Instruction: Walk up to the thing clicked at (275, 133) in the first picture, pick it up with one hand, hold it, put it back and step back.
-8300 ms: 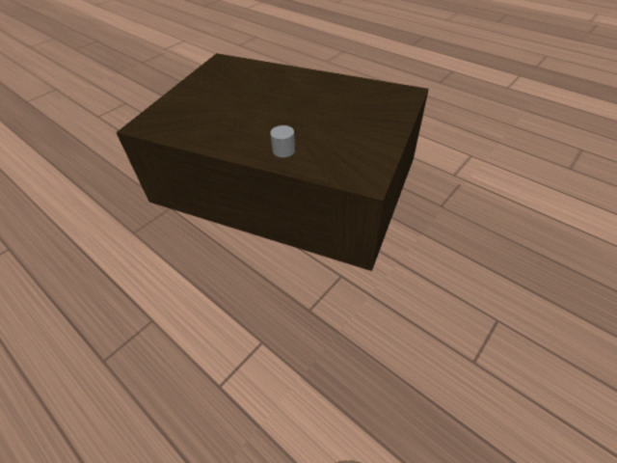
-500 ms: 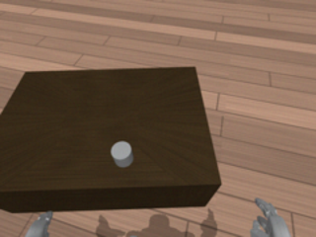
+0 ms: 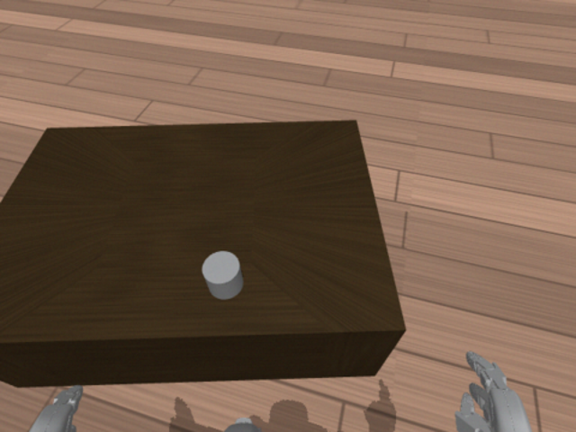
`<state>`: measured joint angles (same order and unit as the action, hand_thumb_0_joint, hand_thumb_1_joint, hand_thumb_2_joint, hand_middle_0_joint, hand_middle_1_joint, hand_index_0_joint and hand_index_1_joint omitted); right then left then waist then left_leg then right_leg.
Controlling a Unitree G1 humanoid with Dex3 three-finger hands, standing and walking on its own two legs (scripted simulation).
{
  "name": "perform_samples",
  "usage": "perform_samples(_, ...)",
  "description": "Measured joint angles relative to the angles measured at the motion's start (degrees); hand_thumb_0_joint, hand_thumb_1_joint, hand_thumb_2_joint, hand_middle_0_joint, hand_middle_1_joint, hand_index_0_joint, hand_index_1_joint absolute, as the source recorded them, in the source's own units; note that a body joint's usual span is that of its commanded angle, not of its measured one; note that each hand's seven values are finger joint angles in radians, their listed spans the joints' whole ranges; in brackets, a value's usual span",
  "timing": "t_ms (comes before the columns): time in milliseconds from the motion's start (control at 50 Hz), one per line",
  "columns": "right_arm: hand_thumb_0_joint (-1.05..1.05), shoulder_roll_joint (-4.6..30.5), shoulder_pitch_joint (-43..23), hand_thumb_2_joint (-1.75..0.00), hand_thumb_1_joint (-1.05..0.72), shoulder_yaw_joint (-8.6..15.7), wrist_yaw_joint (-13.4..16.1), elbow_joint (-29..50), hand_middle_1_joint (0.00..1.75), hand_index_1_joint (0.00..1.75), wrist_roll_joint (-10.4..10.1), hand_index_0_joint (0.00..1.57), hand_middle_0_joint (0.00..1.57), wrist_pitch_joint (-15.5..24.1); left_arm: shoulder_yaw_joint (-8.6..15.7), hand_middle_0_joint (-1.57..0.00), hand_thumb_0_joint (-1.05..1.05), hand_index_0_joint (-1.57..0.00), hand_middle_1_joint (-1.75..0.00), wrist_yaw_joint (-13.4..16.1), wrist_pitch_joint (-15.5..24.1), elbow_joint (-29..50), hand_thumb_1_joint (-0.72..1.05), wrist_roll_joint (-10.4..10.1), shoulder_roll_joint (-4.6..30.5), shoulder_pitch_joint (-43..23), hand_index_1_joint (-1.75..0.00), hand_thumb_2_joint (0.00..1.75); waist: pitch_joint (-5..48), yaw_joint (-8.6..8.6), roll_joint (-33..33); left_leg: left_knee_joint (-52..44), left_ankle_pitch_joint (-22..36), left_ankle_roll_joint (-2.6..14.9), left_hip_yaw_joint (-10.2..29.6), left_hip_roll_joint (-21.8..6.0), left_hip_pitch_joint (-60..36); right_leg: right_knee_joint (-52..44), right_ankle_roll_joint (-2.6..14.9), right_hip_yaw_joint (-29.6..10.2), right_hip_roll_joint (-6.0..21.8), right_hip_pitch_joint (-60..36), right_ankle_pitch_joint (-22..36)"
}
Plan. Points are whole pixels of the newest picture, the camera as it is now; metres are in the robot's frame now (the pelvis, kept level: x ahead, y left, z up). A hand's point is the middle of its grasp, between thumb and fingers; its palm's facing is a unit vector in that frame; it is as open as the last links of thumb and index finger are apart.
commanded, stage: go down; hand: left
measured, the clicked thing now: (223, 275) +0.50 +0.18 -0.28
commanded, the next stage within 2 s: none
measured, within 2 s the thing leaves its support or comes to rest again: neither
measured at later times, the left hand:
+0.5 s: hand out of the picture +0.13 +0.28 -0.07, palm faces +0.08 -0.93 -0.35, open 17.3 cm
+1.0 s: hand (75, 347) +0.26 +0.32 -0.03, palm faces +0.17 -0.95 -0.25, open 17.2 cm
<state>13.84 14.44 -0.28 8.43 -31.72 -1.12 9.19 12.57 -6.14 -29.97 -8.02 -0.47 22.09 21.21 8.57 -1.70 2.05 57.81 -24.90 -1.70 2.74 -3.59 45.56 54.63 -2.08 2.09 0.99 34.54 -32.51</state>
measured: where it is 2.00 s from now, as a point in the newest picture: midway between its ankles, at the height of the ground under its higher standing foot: outside the picture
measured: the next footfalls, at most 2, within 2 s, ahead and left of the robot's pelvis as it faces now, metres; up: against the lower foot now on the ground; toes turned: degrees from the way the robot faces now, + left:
none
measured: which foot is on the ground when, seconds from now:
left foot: down 0.00-1.00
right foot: down 0.00-1.00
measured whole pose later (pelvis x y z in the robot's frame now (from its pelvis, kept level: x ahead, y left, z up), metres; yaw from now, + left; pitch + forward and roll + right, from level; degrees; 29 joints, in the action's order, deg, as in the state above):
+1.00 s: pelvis -0.02 +0.00 +0.00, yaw +0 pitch +13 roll -3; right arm 14.4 14.2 -2.4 11.3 -37.8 -0.6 15.9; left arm 22.1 -12.9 -18.4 -24.1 -5.3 30.4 -0.4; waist 6.0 -2.9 0.7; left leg 58.0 -23.5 -1.4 3.2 -3.7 47.3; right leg 54.7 -2.3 2.3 0.7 36.1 -31.0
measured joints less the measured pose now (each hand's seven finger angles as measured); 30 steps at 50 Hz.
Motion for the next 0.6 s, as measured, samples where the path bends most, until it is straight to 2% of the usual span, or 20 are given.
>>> perform_samples(320, 0.02, -0.65, 0.92, -0.88, -0.86, -0.97, 1.88, 0.21, 0.30, 0.30, -0.17, 0.20, 0.21, 2.25, -0.08, -0.06, -0.01, -0.04, -0.06, 1.22, -1.38, 4.19, -0.54, -0.74, 0.03, 2.20, -0.07, 0.11, 0.02, -0.01, 0.18, 1.58, 0.47, 0.24, 0.55, 0.14, 1.63, 1.46, -0.20, 0.38, -0.02, 1.32, 0.32)
perform_samples(600, 0.02, -0.75, 1.17, -0.89, -0.87, -1.20, 2.70, -0.74, 0.30, 0.30, 0.02, 0.20, 0.21, 3.83, 0.29, -0.06, -0.01, -0.03, -0.07, 1.78, -0.72, 4.24, -0.52, -1.42, 0.02, 1.73, -0.08, 0.14, -0.13, -0.08, 0.35, 1.64, 0.50, 0.47, 0.45, 0.20, 1.58, 1.22, -0.43, 0.26, 0.03, 1.16, 0.56)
